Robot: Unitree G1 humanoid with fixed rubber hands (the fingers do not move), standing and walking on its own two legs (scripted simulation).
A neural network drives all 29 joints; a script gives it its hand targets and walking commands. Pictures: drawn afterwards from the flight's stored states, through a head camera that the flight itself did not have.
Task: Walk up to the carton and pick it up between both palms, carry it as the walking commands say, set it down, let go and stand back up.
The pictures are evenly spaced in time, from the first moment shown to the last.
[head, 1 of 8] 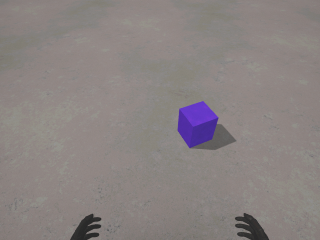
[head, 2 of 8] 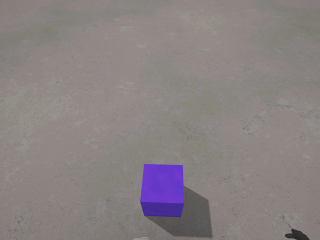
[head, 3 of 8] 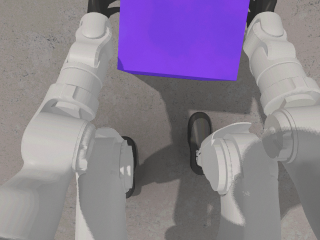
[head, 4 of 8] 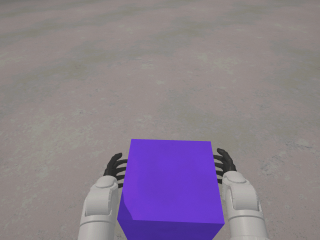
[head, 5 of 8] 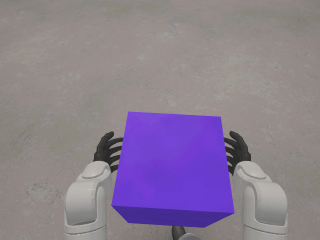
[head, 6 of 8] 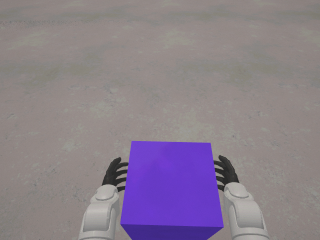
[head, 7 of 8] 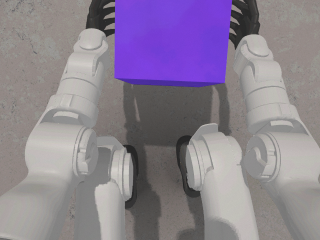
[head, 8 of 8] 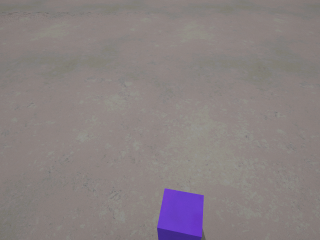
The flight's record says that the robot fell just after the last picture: no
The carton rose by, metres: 0.66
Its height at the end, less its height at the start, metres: +0.00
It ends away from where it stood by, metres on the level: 1.68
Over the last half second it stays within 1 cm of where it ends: yes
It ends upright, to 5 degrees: yes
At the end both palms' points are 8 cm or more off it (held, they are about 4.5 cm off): yes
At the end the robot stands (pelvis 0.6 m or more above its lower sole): yes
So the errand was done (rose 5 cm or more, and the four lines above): yes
